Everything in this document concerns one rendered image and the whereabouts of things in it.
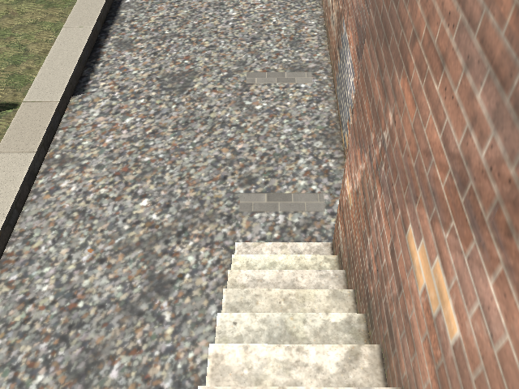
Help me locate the stairs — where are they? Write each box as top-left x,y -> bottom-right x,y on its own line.
198,242 -> 401,389

